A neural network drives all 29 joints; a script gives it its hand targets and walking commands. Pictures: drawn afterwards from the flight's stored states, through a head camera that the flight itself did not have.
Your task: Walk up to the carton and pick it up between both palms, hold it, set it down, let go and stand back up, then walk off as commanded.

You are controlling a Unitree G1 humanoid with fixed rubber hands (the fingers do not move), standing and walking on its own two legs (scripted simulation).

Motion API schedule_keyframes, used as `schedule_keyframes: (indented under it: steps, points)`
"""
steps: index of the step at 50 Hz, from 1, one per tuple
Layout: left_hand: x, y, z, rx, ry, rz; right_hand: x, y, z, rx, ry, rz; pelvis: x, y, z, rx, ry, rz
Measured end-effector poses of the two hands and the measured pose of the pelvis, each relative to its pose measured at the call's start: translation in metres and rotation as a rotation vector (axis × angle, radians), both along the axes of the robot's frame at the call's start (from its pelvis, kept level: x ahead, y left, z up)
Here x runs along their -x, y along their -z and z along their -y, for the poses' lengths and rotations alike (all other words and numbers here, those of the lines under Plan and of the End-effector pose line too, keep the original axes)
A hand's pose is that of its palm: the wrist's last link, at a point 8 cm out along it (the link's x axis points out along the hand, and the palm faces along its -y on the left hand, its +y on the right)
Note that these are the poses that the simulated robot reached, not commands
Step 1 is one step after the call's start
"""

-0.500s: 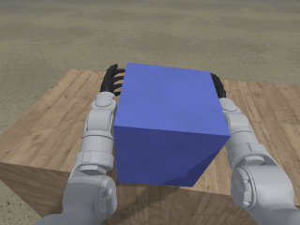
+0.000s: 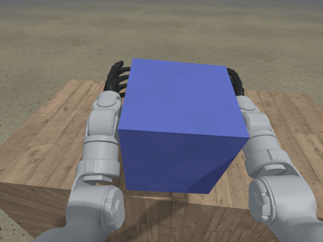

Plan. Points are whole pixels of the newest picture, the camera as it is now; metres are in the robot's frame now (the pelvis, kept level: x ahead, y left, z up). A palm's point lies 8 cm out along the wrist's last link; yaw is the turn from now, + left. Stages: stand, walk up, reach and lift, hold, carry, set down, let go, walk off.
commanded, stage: reach and lift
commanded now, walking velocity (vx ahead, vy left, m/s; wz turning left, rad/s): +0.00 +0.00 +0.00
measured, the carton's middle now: (173, 131) +0.33 +0.01 +0.16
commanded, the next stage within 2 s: hold in 0.90 s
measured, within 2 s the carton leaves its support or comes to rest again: neither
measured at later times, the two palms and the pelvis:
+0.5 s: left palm (113, 88) +0.38 +0.15 +0.25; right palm (239, 92) +0.40 -0.14 +0.24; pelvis +0.00 +0.00 +0.00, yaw +0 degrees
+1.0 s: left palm (111, 81) +0.38 +0.16 +0.27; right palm (242, 81) +0.40 -0.14 +0.26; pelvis +0.00 +0.00 +0.00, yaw +0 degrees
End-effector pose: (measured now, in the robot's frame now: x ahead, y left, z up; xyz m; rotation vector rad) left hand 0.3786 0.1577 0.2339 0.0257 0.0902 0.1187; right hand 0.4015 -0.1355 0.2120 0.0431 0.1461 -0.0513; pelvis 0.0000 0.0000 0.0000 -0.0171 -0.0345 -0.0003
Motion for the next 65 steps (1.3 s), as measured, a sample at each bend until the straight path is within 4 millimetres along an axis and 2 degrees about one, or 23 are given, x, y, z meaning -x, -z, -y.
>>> schedule_keyframes:
  steps: [18,28,42,54,60,65]
  points:
    - [0.001,-0.015,0.005,0.0,0.016,-0.009,0.005,-0.023,0.005,-0.014,0.018,0.009,0.002,0.0,-0.002,-0.001,-0.002,0.014]
    - [0.001,-0.016,0.003,-0.001,0.019,-0.025,0.005,-0.026,0.004,-0.03,0.02,-0.002,0.002,0.0,-0.002,-0.001,-0.002,0.014]
    - [0.005,-0.033,0.003,-0.002,0.022,0.0,0.008,-0.05,0.004,-0.028,0.02,0.026,0.003,0.0,-0.002,-0.001,-0.002,0.017]
    - [0.004,-0.036,0.002,-0.002,0.026,-0.016,0.006,-0.054,0.003,-0.042,0.017,0.01,0.001,0.0,-0.002,-0.001,-0.002,0.015]
    - [0.01,-0.051,0.004,0.001,0.03,0.026,0.013,-0.07,0.005,-0.051,0.019,0.054,0.001,0.0,-0.002,-0.001,-0.002,0.016]
    - [0.016,-0.051,0.004,0.006,0.038,0.001,0.02,-0.072,0.006,-0.05,0.019,0.031,0.003,0.0,-0.002,-0.001,-0.002,0.029]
